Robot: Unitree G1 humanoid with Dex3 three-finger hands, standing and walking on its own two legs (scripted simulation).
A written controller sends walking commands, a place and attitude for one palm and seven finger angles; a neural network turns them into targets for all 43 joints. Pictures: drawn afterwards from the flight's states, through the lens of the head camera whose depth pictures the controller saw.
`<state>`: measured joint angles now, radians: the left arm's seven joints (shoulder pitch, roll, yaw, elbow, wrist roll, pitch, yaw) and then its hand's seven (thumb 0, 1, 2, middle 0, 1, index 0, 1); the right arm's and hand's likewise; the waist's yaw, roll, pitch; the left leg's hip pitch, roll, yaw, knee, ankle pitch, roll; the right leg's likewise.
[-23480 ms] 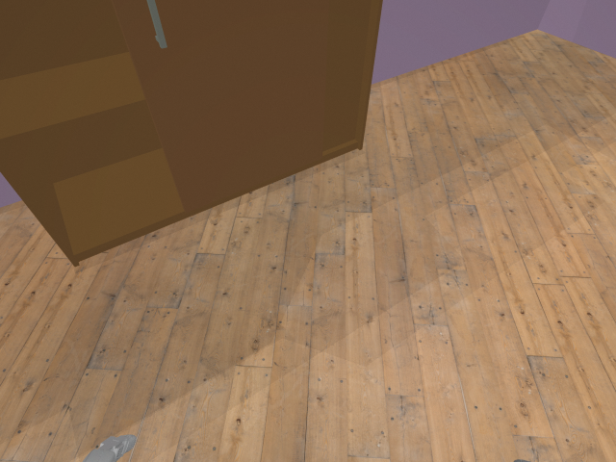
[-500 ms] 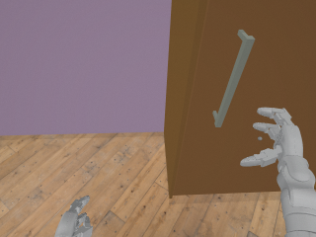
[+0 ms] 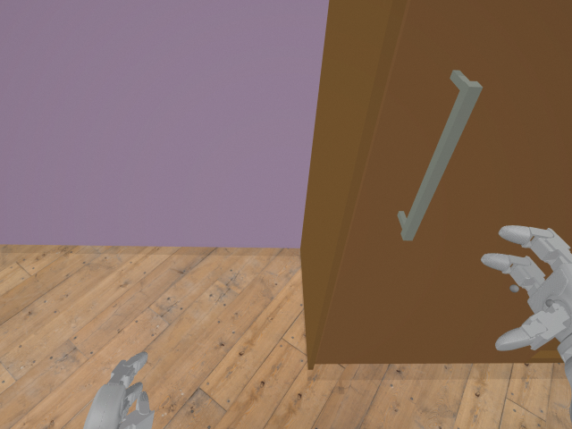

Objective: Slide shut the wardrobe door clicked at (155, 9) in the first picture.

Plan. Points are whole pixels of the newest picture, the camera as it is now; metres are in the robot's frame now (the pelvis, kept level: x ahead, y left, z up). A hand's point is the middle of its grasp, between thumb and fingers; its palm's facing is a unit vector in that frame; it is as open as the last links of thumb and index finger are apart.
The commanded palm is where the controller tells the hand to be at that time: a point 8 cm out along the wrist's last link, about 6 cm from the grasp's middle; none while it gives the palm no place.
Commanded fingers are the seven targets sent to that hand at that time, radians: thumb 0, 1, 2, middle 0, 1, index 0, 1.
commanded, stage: draw the hand back to the body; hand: right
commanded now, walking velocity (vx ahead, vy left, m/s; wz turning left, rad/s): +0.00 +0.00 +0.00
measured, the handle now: (429, 167) +0.48 -0.21 +0.15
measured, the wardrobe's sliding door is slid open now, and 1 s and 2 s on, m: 0.00 0.00 0.00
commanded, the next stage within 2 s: step back with the hand held close in 1.22 s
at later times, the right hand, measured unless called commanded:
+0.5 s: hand (556, 314) +0.23 -0.28 +0.15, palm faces +0.43 +0.86 -0.29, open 12.2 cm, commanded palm +0.18 -0.32 +0.16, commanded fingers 0.00 -0.32 -0.62 0.22 0.64 0.22 0.64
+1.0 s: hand out of the picture +0.20 -0.28 +0.17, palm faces +0.46 +0.81 -0.36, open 7.7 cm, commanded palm +0.15 -0.31 +0.18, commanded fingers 0.00 -0.90 -0.90 0.20 0.30 0.20 0.30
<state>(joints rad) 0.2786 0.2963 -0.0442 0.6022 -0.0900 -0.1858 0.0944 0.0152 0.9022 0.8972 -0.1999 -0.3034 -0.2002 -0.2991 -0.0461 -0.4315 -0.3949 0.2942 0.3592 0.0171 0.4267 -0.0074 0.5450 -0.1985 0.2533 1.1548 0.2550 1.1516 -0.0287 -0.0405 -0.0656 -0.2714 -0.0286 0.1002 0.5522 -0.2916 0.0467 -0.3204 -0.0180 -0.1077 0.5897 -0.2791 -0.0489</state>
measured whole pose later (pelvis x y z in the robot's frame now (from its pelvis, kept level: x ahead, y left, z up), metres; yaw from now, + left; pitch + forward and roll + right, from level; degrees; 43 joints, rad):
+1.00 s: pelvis +0.02 -0.02 +0.01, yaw -1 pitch -5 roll +1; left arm 0.21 0.24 -0.02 0.64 -0.01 -0.10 0.05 0.01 0.90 0.90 -0.20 -0.30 -0.20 -0.30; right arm 0.46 -0.35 -0.32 -0.39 0.08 -0.07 -0.10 0.02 -0.81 -0.86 0.21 0.36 0.22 0.35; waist -0.09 -0.05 0.01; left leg -0.04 -0.01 0.09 0.36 -0.24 0.02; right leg -0.10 0.02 -0.11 0.41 -0.23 -0.06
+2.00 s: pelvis -0.05 -0.05 -0.01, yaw -1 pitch -1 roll +2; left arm 0.22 0.22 -0.01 0.55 -0.01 -0.07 0.08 0.01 0.90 0.90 -0.20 -0.30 -0.20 -0.30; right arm 0.51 -0.41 -0.43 -0.48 0.02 -0.22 -0.12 0.02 -0.89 -0.90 0.21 0.31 0.22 0.30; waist -0.03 0.02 0.04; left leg -0.34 -0.01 -0.04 0.60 -0.24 -0.03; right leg -0.38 0.04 -0.13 0.60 -0.22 -0.14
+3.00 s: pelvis -0.32 -0.19 -0.02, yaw +3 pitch -6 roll +5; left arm 0.11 0.06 -0.04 0.65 0.01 -0.18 -0.01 0.01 0.90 0.90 -0.20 -0.30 -0.20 -0.30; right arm 0.16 -0.44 -0.45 -0.47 0.05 -0.21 -0.12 0.02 -0.90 -0.90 0.21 0.31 0.21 0.30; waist -0.02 0.09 0.11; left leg -0.47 -0.06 -0.08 1.26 -0.54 -0.03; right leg -0.45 -0.08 0.02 0.77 -0.23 -0.01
